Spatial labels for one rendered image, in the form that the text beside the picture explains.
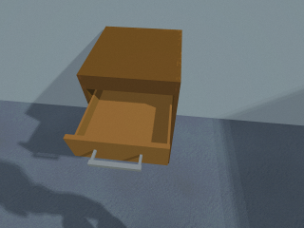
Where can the cabinet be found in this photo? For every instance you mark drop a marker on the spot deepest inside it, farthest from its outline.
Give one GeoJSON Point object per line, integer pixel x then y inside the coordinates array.
{"type": "Point", "coordinates": [138, 60]}

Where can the drawer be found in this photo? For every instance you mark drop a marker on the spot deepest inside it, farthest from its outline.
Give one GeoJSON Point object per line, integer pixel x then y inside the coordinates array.
{"type": "Point", "coordinates": [122, 125]}

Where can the handle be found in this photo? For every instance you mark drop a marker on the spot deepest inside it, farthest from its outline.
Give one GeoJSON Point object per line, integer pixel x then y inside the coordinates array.
{"type": "Point", "coordinates": [115, 165]}

